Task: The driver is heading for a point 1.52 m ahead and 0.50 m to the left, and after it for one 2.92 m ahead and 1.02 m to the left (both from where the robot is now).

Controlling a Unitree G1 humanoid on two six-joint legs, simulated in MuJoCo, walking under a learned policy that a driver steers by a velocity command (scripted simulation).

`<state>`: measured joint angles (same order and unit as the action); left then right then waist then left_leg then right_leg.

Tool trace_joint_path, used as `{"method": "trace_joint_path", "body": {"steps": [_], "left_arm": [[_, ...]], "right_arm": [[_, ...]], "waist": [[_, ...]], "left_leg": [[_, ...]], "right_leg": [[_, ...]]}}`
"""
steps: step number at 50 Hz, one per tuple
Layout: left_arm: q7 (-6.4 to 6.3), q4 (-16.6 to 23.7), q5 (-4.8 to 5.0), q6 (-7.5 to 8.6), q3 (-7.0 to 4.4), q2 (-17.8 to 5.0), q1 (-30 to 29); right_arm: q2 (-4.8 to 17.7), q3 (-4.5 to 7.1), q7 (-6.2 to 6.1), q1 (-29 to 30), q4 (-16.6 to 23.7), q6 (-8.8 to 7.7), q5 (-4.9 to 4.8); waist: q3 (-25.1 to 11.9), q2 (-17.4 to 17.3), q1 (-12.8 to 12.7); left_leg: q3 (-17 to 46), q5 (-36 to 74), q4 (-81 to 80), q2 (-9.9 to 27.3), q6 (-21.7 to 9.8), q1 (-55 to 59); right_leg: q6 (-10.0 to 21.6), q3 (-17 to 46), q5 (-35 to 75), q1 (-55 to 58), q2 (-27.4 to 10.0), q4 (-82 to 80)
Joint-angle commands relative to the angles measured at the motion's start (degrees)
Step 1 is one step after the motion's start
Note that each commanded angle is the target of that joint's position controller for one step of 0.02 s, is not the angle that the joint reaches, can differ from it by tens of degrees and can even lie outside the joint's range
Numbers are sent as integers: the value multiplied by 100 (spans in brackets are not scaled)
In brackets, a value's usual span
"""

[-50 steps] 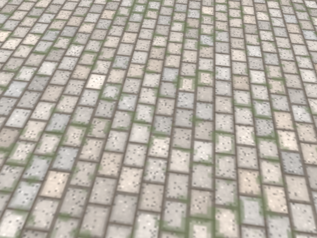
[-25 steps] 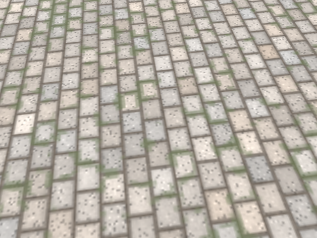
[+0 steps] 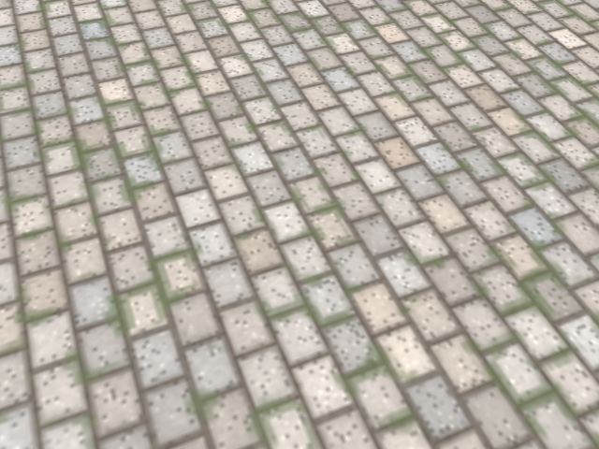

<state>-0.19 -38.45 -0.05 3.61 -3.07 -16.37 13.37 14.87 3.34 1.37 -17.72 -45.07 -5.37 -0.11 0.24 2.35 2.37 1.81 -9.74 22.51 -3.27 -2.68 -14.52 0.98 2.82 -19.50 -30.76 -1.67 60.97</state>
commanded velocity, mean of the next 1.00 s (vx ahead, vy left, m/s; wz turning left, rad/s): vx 0.50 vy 0.00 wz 0.47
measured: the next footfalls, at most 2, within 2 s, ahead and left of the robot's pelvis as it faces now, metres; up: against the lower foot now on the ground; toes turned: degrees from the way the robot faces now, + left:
right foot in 0.24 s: +0.27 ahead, -0.14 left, +0.00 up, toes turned +9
left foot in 0.74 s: +0.47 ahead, +0.21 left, +0.00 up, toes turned +26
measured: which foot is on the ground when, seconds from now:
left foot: down 0.00-0.24, up 0.26-0.72, down 0.74-1.00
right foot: up 0.00-0.22, down 0.24-0.76, up 0.78-1.00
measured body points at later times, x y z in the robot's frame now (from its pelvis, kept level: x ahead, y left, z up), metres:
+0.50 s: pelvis +0.24 -0.03 +0.00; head +0.26 -0.03 +0.45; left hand +0.24 +0.26 -0.11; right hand +0.45 -0.26 -0.10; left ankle +0.27 +0.14 -0.66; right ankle +0.23 -0.14 -0.74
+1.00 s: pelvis +0.46 +0.13 +0.00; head +0.48 +0.17 +0.45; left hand +0.48 +0.46 -0.09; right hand +0.68 -0.07 -0.10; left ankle +0.43 +0.19 -0.74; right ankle +0.65 +0.01 -0.66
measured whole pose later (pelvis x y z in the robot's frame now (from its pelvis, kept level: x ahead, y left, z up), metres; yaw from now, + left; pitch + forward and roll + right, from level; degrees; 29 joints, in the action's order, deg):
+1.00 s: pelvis +0.46 +0.13 +0.00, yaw +33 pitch +2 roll -1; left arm -0.4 -39.9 -1.0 5.2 -3.3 -17.9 6.6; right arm 15.8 3.3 0.8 -18.3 -39.5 -2.6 -0.4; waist 2.4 1.8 2.4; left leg 4.5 -9.8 21.2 -6.2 -5.9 -12.7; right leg -2.9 4.4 -10.2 -38.3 -6.1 55.0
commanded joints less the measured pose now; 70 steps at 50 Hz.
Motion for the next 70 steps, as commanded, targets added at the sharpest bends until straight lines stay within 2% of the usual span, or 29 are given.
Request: {"method": "trace_joint_path", "body": {"steps": [1,8,11,12,13,14,15,16,17,20,32,35,36,37,38,39,40,41,43,47,52,60,63,64,65,66,67,69,70], "left_arm": [[8,516,-62,158,-13,-166,-247],[119,716,90,286,-23,-298,-1271],[90,592,83,339,-159,-496,-774],[35,509,26,349,-246,-686,-208],[-30,393,-54,320,-351,-1088,775],[24,230,-78,215,-431,-1379,1014],[49,238,-15,215,-332,-896,873],[48,246,15,217,-248,-618,662],[64,259,-12,223,-185,-468,346],[77,136,-53,272,-167,-316,-69],[-27,-490,126,166,-406,-1034,363],[-54,-541,193,54,-478,-1282,361],[-71,-533,217,1,-477,-1308,298],[-101,-508,171,-2,-402,-1139,411],[-60,-234,-108,63,-175,-487,841],[3,-67,-57,274,-61,-403,718],[58,63,195,388,-192,-910,2],[55,144,234,447,-162,-865,-215],[-35,23,-9,407,-204,-874,-94],[-39,3,-106,190,-179,-663,-73],[25,215,-67,215,-51,-380,-1075],[269,420,53,342,-46,-545,-1686],[243,92,25,349,-219,-851,-391],[236,-49,-17,344,-282,-1144,567],[269,-181,7,296,-414,-1561,993],[296,-206,203,271,-289,-1069,1016],[257,-120,178,231,-217,-829,654],[221,4,47,150,-171,-734,265],[196,36,9,154,-138,-668,200]], "right_arm": [[876,180,-62,234,362,-50,-80],[1061,222,-140,-399,134,132,-176],[958,197,-175,-368,160,196,-163],[750,130,-174,-262,230,178,-123],[323,-8,-172,-224,390,143,-3],[272,-38,-185,-782,594,70,-184],[796,94,-211,-617,461,95,-255],[931,150,-192,-238,506,130,-228],[829,151,-187,-147,477,176,-187],[555,144,-118,32,583,295,-158],[416,27,197,1679,1297,328,-126],[676,161,216,1406,1372,374,-85],[876,293,193,691,1203,393,-90],[1252,497,109,-312,922,432,-112],[1970,650,-7,-669,868,448,-155],[1950,562,27,-662,1100,352,-152],[1495,426,78,-595,1047,270,-97],[1317,368,77,-355,1013,219,-88],[982,250,46,371,1145,203,-42],[990,248,-56,463,1115,148,-19],[1018,245,-192,36,846,184,-79],[1099,238,-203,-545,362,243,-57],[1077,204,-227,-305,374,297,-27],[914,112,-257,-275,508,293,73],[530,6,-226,-948,553,193,37],[820,13,-187,-678,605,85,40],[1063,82,-132,-44,738,-1,-95],[943,66,-107,572,893,-117,27],[901,86,-111,518,904,-123,101]], "waist": [[-83,-814,-156],[-58,-830,149],[-221,-849,-241],[-530,-763,-556],[-1309,137,-936],[-1627,1817,-645],[-1028,1036,-722],[-492,659,-724],[-269,350,-562],[88,470,-285],[430,98,-606],[87,285,-300],[-308,228,135],[-835,16,579],[-1329,-1504,296],[-2382,-1624,265],[-1810,-901,517],[-1099,-764,354],[-491,-453,-170],[-306,-529,-373],[-71,-681,5],[242,-844,289],[-584,-760,-406],[-1419,-255,-777],[-1931,1317,-521],[-1748,1111,-655],[-879,605,-708],[-107,-223,-527],[-125,-119,-364]], "left_leg": [[1548,852,-1135,1294,-1150,360],[1635,407,-775,1287,-891,241],[1804,128,-170,1106,-602,75],[1611,143,580,818,-398,-310],[979,-1008,2415,364,-120,-1157],[461,-2481,3819,56,45,-2763],[671,-2149,4567,413,101,-3250],[642,-1647,4758,538,108,-3363],[566,-1243,4729,690,159,-3157],[454,-647,4422,959,257,-2749],[-188,759,1657,852,48,-2368],[-657,-93,1446,386,-298,-1512],[-833,7,1167,94,-472,-530],[-644,239,1020,-45,-693,1093],[1927,113,886,1465,-1472,3175],[4664,-1137,-274,2281,-2220,3886],[4104,-1227,-579,2158,-1828,3537],[3352,-903,-583,1951,-1626,2737],[2310,270,-657,1506,-1357,1179],[1679,1289,-963,1183,-1418,206],[1249,911,-922,867,-1064,160],[1580,1430,-436,1566,-908,1518],[953,3923,1080,1155,-597,1546],[679,2922,2614,843,-407,650],[204,-669,4662,-155,147,-1682],[644,-2052,5133,-31,153,-2623],[666,-1611,5202,268,122,-3008],[459,-1012,4512,584,140,-2836],[458,-816,4153,708,180,-2525]], "right_leg": [[-137,-17,422,-424,-196,-1099],[-253,20,1682,704,196,-3046],[-24,-32,1542,1876,175,-3628],[179,258,1420,2781,-207,-3660],[544,1344,1307,4161,-1375,-3652],[1282,3524,-51,4946,-2371,-4203],[1238,3557,-888,4494,-2193,-4427],[1072,2769,-605,3974,-1956,-4497],[976,2172,23,3476,-1692,-4637],[919,1003,1285,2586,-1326,-5048],[680,-898,2478,3109,-1472,-5071],[493,-1235,4732,3417,-1480,-4040],[370,-1434,5417,3255,-1330,-3036],[157,-1547,4997,2403,-1093,-1636],[-221,-1505,736,-15,-413,609],[-290,-123,-1592,-1147,346,1761],[-166,284,-1115,-1716,34,1929],[-63,186,-601,-1782,-173,1553],[-106,215,59,-983,-549,684],[-371,79,654,-489,-483,-66],[-492,43,2330,-391,-189,-2082],[58,-115,1817,-455,-49,-3185],[553,-393,1747,1425,259,-3426],[983,706,2167,3032,-560,-3281],[1951,3285,1195,4979,-1682,-3697],[1880,4225,-18,5147,-1738,-4330],[1639,3538,-186,4469,-1605,-4454],[1479,2616,847,3195,-1170,-4656],[1429,2346,1348,2905,-983,-4739]]}}
Velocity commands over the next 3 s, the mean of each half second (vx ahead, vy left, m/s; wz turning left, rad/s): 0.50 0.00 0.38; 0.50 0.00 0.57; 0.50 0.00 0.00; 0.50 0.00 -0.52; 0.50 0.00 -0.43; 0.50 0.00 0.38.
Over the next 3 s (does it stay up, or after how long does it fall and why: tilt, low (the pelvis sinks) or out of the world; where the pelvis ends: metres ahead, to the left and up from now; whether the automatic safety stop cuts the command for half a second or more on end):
stays up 1.53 0.44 0.00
